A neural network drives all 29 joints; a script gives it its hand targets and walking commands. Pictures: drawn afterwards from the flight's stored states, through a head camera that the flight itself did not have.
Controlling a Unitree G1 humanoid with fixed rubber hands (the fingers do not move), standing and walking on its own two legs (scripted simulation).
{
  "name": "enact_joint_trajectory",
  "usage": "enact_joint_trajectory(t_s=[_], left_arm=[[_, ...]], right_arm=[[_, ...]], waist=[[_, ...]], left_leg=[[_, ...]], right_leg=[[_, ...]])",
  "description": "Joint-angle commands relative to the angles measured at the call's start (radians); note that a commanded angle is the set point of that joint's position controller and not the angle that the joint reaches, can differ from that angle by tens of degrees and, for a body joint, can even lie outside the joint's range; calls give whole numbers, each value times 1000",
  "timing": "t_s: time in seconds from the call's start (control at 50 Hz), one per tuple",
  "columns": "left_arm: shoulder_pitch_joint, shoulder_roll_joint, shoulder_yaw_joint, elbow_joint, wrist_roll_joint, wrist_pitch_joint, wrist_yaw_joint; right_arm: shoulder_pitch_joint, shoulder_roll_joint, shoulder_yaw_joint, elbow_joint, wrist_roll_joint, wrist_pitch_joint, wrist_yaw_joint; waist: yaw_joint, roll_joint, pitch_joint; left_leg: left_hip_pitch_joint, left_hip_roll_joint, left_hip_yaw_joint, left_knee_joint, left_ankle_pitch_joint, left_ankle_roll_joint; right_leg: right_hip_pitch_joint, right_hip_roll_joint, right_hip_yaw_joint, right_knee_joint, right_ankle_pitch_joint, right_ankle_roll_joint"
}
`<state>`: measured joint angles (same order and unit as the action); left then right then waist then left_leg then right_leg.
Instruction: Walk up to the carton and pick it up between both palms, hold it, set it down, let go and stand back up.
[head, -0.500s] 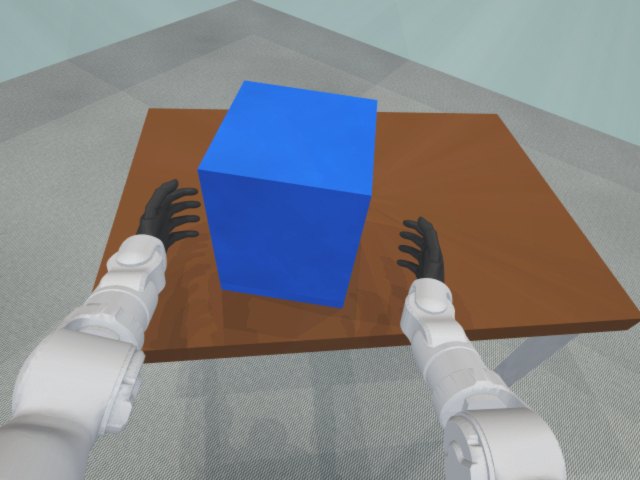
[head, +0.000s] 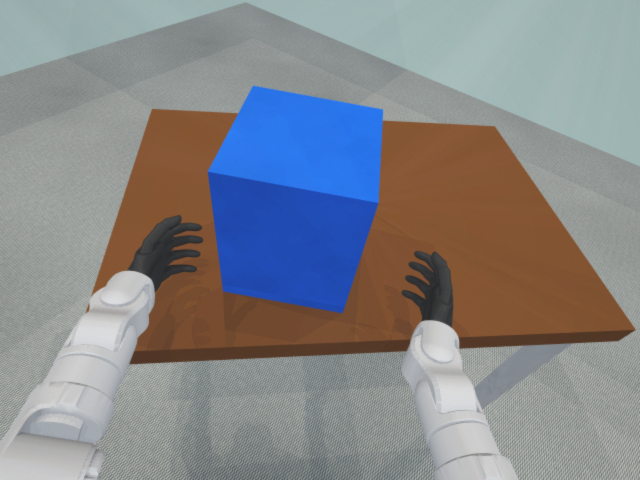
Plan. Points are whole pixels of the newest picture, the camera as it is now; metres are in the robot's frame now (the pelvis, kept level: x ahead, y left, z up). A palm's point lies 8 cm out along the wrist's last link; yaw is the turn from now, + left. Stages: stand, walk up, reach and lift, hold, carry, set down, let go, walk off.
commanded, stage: set down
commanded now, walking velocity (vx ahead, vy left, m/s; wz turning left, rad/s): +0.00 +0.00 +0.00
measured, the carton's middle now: (299, 204) +0.51 -0.01 +0.05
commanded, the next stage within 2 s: none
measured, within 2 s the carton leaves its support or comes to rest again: neither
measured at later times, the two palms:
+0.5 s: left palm (90, 328) +0.31 +0.24 +0.05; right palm (453, 366) +0.24 -0.17 +0.06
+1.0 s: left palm (71, 389) +0.24 +0.24 +0.03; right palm (457, 401) +0.20 -0.17 +0.05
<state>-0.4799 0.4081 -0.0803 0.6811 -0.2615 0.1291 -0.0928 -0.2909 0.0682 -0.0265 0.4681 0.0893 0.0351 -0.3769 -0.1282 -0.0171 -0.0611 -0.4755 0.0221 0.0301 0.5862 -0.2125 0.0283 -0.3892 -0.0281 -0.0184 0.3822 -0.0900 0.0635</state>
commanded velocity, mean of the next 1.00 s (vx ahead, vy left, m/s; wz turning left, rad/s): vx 0.00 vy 0.00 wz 0.00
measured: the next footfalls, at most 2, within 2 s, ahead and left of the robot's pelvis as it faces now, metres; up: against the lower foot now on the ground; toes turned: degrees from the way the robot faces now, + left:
none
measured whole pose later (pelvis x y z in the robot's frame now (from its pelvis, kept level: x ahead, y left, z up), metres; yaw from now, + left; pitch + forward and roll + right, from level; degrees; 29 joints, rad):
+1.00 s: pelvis +0.02 +0.00 +0.00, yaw +1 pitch -2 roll -3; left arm 0.23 0.51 -0.02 -0.03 -0.30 0.23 -0.14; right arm 0.41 0.03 0.08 -0.24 0.09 0.24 -0.33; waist -0.02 -0.01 0.03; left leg -0.28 0.02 0.03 0.59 -0.27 0.03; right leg -0.19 -0.03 -0.02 0.38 -0.15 0.06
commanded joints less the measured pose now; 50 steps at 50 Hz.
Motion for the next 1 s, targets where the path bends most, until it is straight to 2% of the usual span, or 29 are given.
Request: enact_joint_trajectory(t_s=[0.0,0.02,0.04,0.08,0.1,0.14,0.16,0.18,0.2,0.24,0.26,0.28,0.3,0.32,0.36,0.42,0.5,0.52,0.54,0.58,0.64,0.68,0.72,0.76,0.78,0.82,0.84,0.9,0.98], left_arm=[[-148,210,214,-375,46,17,-34],[-80,213,226,-419,63,30,-41],[-196,250,220,-427,43,24,-40],[-137,251,196,-457,12,37,-35],[-24,229,202,-509,10,34,-41],[-40,247,207,-556,-5,33,-45],[82,228,209,-539,5,48,-55],[-29,248,196,-533,-8,49,-56],[72,237,195,-553,-3,62,-61],[32,247,186,-551,-25,67,-65],[47,264,180,-619,-36,63,-61],[194,234,192,-693,-24,74,-64],[124,233,174,-700,-38,66,-65],[119,249,176,-685,-47,74,-67],[267,251,211,-745,-23,85,-69],[239,278,222,-735,-25,88,-80],[380,290,227,-805,-38,88,-72],[298,321,227,-788,-58,86,-77],[330,306,224,-789,-55,84,-72],[404,304,224,-884,-61,75,-57],[506,294,230,-894,-56,75,-56],[535,280,225,-894,-58,73,-60],[535,272,219,-891,-53,67,-57],[576,272,218,-909,-58,63,-58],[560,277,224,-911,-56,60,-59],[574,273,225,-945,-56,55,-51],[551,274,210,-952,-63,45,-45],[559,282,210,-968,-77,32,-42],[586,222,184,-903,-48,60,-26]], right_arm=[[-75,-72,85,-472,165,1,1],[-3,-63,97,-504,167,7,0],[-120,-95,80,-540,158,23,3],[-36,-80,87,-594,157,50,11],[79,-73,95,-632,158,46,10],[46,-91,93,-673,158,68,15],[172,-83,111,-654,154,73,17],[89,-91,90,-655,146,95,17],[179,-81,103,-700,150,99,17],[163,-97,89,-718,131,124,14],[175,-102,85,-743,126,131,15],[332,-94,104,-772,137,118,15],[246,-127,69,-790,122,124,12],[239,-122,73,-816,129,131,13],[396,-106,100,-817,129,135,15],[378,-109,109,-828,121,166,13],[502,-112,144,-928,126,168,21],[419,-109,131,-936,110,178,19],[459,-105,138,-941,120,181,20],[529,-111,133,-985,126,178,30],[623,-125,141,-1006,136,166,35],[631,-123,130,-1014,110,168,33],[622,-115,126,-1005,105,167,36],[632,-97,135,-1033,102,166,39],[645,-91,125,-1018,97,170,38],[631,-96,128,-1031,107,163,51],[622,-96,100,-1014,103,165,59],[626,-89,94,-1019,93,166,58],[613,-116,69,-917,77,177,84]], waist=[[169,178,-311],[167,173,-265],[165,174,-298],[167,166,-213],[176,130,-198],[165,146,-199],[175,137,-127],[155,162,-148],[164,155,-127],[156,145,-95],[150,172,-110],[166,158,-97],[137,169,-116],[149,173,-111],[165,177,-98],[170,200,-47],[196,159,9],[194,155,23],[194,155,45],[210,184,13],[219,192,42],[212,171,54],[214,224,71],[220,203,85],[212,229,99],[222,225,67],[212,265,73],[204,226,81],[198,266,105]], left_leg=[[425,-13,5,-176,160,-73],[446,-14,10,-180,196,-78],[414,-18,16,-177,153,-71],[375,-9,2,-198,64,-61],[407,-10,7,-198,92,-61],[428,-3,5,-193,137,-68],[446,7,-2,-196,156,-74],[404,-2,13,-196,96,-68],[407,0,5,-202,96,-65],[374,7,7,-212,38,-55],[374,10,-1,-211,57,-66],[428,13,-4,-210,134,-79],[430,15,-1,-202,143,-85],[398,14,1,-196,138,-81],[447,17,0,-193,227,-87],[391,14,-4,-200,131,-79],[372,18,-7,-223,91,-64],[335,11,0,-221,14,-51],[331,20,-12,-234,-29,-48],[326,28,-16,-242,-22,-57],[331,25,-18,-237,40,-62],[305,40,-33,-250,-20,-58],[254,53,-45,-277,-95,-47],[225,50,-43,-289,-108,-40],[215,53,-38,-298,-122,-35],[193,63,-46,-308,-121,-38],[163,65,-52,-316,-154,-40],[130,74,-59,-334,-240,-20],[103,91,-73,-355,-260,-33]], right_leg=[[362,56,-32,-10,39,-60],[372,54,-29,-16,62,-61],[340,52,-26,-12,4,-62],[337,45,-25,-8,-45,-71],[360,49,-26,-17,-11,-67],[344,51,-27,-10,0,-72],[340,52,-27,-15,8,-77],[317,44,-18,-23,-48,-83],[344,42,-15,-21,-28,-81],[322,37,-9,-31,-82,-88],[332,34,-8,-21,-72,-91],[374,41,-7,-32,-8,-89],[341,49,-15,-30,-17,-92],[328,44,-13,-29,-30,-91],[353,45,-14,-32,26,-90],[341,32,-5,-38,-53,-91],[358,22,4,-50,-55,-91],[338,16,10,-45,-106,-89],[328,19,1,-42,-127,-94],[356,16,-1,-45,-112,-96],[357,20,2,-39,-73,-96],[355,25,-9,-37,-104,-98],[396,27,-9,-23,-118,-97],[441,22,4,-34,-99,-95],[432,24,-3,-27,-105,-92],[471,35,-5,-18,-96,-91],[466,35,-9,-4,-104,-90],[519,29,7,-4,-101,-83],[528,48,-4,10,-125,-84]])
